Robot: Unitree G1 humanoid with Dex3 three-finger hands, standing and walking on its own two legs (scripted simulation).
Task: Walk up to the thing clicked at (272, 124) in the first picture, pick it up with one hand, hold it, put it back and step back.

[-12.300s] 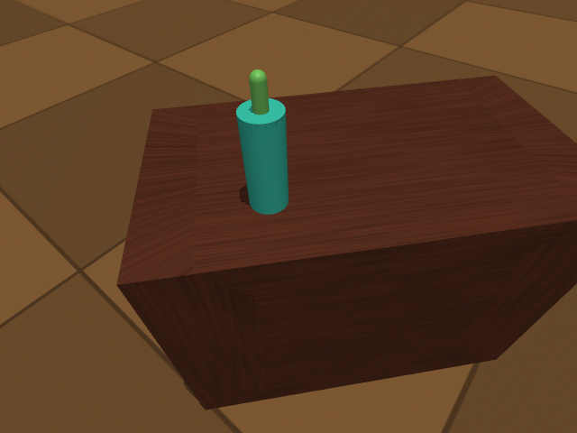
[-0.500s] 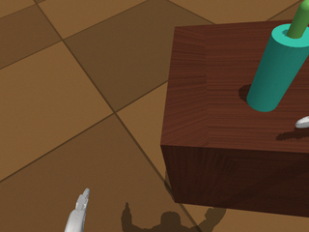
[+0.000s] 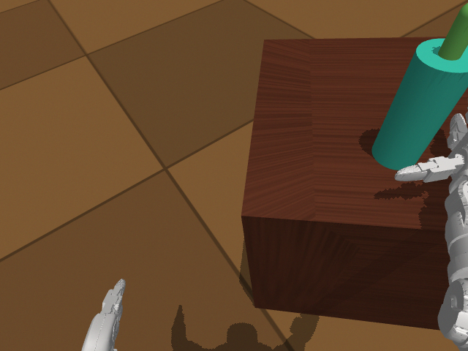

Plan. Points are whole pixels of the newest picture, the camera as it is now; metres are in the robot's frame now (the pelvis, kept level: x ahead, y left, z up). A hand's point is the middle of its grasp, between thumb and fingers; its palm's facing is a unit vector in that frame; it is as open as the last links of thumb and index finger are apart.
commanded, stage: rest palm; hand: right
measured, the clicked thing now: (425, 96) +0.50 -0.22 +0.16
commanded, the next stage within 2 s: close in 0.08 s
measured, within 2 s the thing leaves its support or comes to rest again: leaves its support in 1.56 s
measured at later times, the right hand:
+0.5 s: hand (416, 134) +0.48 -0.23 +0.09, palm faces +0.28 +0.96 +0.01, open 15.7 cm
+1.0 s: hand (417, 130) +0.48 -0.23 +0.10, palm faces +0.25 +0.97 -0.01, open 10.8 cm
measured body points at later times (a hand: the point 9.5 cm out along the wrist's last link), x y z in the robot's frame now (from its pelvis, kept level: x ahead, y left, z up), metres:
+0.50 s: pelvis +0.00 +0.01 -0.01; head +0.08 -0.02 +0.44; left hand +0.15 +0.27 -0.04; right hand +0.46 -0.28 +0.09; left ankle -0.02 +0.12 -0.69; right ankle +0.02 -0.10 -0.69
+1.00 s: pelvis +0.01 +0.00 +0.00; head +0.08 -0.02 +0.44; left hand +0.15 +0.26 -0.04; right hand +0.46 -0.28 +0.10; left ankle -0.02 +0.12 -0.69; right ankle +0.02 -0.10 -0.69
